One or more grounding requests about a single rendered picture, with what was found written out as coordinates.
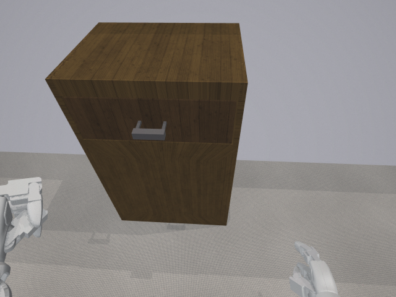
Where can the robot left forearm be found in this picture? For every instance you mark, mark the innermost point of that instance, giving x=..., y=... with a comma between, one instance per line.
x=5, y=290

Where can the cabinet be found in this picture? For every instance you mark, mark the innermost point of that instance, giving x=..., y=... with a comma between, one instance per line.
x=157, y=181

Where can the left robot hand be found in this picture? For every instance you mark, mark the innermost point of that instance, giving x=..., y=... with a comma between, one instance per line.
x=23, y=198

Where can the handle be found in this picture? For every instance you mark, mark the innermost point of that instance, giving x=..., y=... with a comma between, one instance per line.
x=149, y=134

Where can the drawer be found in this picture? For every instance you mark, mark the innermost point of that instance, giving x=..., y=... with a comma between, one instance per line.
x=188, y=120

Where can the right robot hand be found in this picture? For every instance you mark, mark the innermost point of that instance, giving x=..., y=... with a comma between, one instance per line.
x=317, y=277

